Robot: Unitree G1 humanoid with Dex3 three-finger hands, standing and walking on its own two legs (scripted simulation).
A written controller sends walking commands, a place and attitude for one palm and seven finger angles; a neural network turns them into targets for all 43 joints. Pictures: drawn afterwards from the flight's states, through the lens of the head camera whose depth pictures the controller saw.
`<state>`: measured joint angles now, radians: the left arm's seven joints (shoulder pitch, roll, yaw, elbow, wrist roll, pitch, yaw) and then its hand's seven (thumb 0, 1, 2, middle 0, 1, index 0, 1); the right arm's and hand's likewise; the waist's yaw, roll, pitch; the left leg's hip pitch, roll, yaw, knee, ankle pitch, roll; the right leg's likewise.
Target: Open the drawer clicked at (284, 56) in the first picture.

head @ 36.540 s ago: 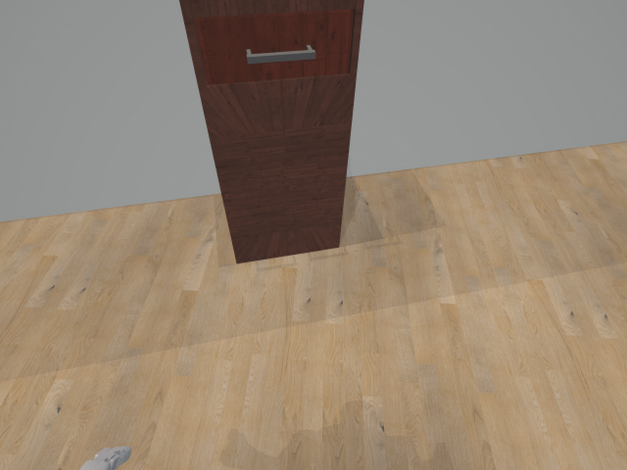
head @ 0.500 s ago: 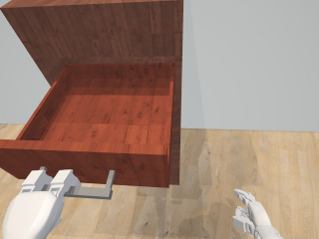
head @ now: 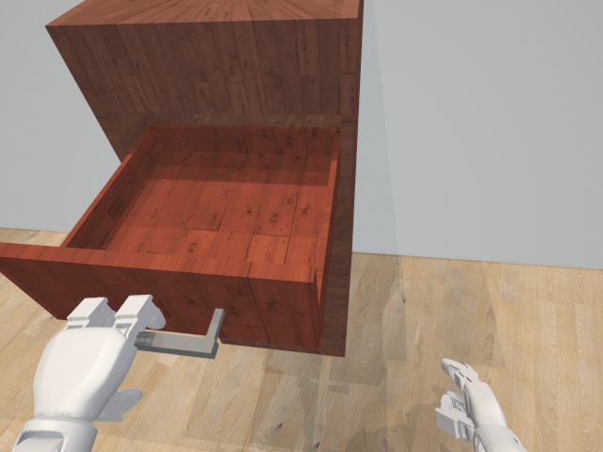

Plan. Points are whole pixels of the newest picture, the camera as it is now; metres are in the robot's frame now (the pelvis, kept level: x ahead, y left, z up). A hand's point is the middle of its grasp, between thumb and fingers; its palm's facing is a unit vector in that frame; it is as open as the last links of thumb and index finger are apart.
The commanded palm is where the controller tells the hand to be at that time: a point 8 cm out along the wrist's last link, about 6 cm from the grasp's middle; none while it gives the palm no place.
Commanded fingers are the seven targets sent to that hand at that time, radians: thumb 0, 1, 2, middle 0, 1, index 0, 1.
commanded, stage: open the thumb to release the handle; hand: left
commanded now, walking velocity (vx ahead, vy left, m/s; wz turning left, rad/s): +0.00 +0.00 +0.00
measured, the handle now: (150, 326) +0.23 +0.22 +0.09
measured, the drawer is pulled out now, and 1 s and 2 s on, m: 0.30 0.30 0.30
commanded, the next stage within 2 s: lift the hand off the handle in 0.10 s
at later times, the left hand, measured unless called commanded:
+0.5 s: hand (122, 374) +0.18 +0.24 +0.06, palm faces +0.07 -0.07 -1.00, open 13.8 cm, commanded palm +0.15 +0.24 +0.12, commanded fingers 0.00 -0.50 0.30 -0.30 -1.20 -0.30 -1.20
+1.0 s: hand (94, 345) +0.19 +0.25 +0.12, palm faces +0.09 -0.09 -0.99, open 13.1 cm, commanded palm +0.15 +0.24 +0.19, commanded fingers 0.00 -0.50 0.30 -0.30 -1.20 -0.30 -1.20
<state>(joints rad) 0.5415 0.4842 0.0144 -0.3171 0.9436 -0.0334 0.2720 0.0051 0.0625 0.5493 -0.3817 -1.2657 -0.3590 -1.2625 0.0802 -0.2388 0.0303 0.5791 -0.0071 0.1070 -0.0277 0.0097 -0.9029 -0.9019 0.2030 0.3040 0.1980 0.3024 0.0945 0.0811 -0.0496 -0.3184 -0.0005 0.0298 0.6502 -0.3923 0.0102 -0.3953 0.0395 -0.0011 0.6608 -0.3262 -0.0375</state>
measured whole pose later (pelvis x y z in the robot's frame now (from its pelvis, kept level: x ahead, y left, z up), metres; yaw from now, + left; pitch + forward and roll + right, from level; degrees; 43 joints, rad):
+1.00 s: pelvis -0.01 +0.02 +0.01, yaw +2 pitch -1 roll +0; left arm 0.37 0.50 -0.05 -0.42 0.90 0.08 0.09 0.00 -0.49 0.30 -0.35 -1.21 -0.44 -1.26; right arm 0.06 -0.26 0.04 0.60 0.00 0.11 -0.03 0.01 -0.90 -0.90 0.20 0.30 0.20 0.30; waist 0.12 0.11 -0.01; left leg -0.19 -0.03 0.01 0.52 -0.32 0.04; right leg -0.25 0.01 -0.02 0.51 -0.25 -0.01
